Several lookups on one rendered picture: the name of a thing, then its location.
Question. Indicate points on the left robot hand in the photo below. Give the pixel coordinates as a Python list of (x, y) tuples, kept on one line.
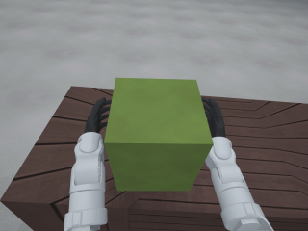
[(93, 123)]

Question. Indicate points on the right robot forearm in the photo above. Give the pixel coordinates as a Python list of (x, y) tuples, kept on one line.
[(239, 211)]

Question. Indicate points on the pedestal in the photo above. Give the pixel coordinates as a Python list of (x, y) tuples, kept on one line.
[(269, 138)]

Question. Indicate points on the left robot forearm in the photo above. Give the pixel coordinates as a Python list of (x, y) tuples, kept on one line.
[(87, 210)]

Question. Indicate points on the carton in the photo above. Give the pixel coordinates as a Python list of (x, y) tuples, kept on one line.
[(157, 137)]

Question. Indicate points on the right robot hand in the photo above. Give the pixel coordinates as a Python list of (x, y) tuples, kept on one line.
[(215, 118)]

